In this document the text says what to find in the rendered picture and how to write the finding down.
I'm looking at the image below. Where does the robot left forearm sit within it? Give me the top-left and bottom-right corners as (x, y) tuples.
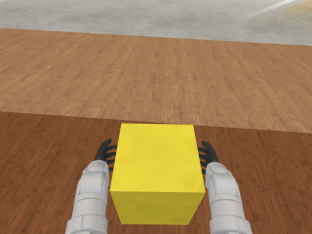
(64, 160), (109, 234)

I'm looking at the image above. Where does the right robot hand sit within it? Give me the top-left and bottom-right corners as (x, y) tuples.
(197, 140), (219, 175)

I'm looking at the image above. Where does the carton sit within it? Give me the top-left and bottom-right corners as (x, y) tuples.
(109, 123), (206, 225)

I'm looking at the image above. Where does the left robot hand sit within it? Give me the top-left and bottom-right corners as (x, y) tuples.
(94, 138), (118, 172)

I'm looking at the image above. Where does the robot right forearm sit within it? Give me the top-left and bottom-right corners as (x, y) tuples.
(205, 162), (253, 234)

